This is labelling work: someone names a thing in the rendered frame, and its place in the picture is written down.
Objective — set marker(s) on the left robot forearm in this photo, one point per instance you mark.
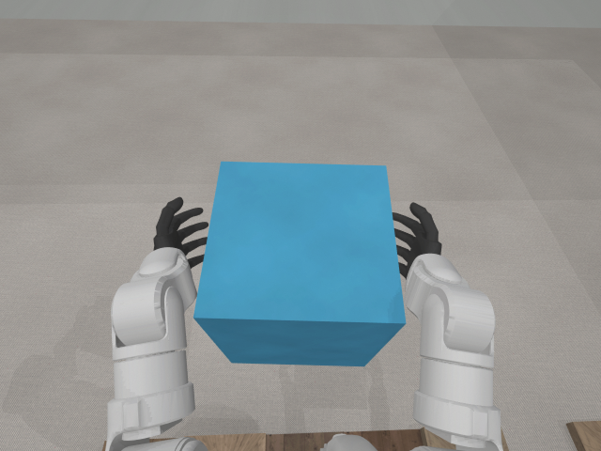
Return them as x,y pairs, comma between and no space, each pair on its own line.
152,391

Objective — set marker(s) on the right robot forearm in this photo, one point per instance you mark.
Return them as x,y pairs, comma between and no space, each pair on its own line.
455,397

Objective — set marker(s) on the carton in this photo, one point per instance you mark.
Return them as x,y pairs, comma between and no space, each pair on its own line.
301,265

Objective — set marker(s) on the robot right hand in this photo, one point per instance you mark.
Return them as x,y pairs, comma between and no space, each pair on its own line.
426,240

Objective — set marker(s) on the robot left hand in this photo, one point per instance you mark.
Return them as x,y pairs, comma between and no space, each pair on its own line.
168,234

